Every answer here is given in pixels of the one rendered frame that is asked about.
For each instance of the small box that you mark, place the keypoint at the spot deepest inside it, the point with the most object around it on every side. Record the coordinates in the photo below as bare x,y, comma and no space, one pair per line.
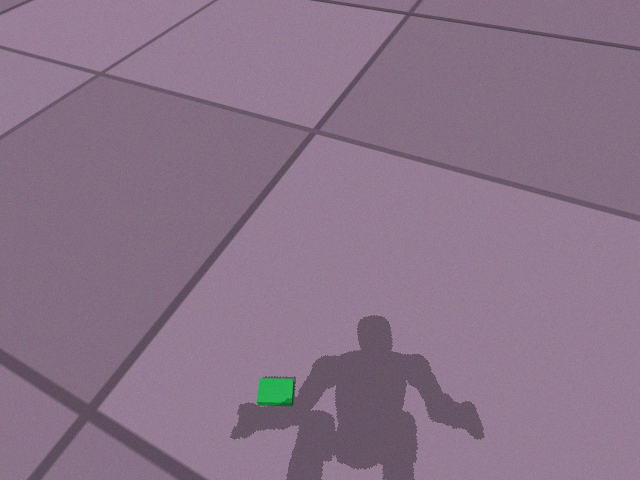
275,392

